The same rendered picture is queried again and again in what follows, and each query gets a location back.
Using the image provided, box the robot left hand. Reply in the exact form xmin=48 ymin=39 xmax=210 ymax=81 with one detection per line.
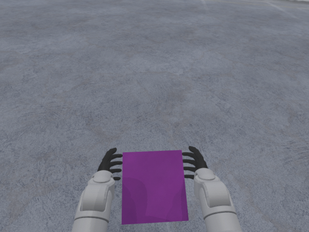
xmin=97 ymin=147 xmax=123 ymax=180

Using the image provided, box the robot right forearm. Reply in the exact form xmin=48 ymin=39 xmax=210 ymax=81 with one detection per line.
xmin=194 ymin=168 xmax=242 ymax=232

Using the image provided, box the robot left forearm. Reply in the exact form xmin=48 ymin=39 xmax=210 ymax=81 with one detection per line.
xmin=71 ymin=170 xmax=115 ymax=232

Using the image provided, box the robot right hand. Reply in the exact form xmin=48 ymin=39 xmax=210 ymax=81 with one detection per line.
xmin=182 ymin=146 xmax=208 ymax=179

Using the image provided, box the carton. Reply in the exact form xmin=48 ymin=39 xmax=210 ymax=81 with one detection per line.
xmin=122 ymin=150 xmax=189 ymax=225

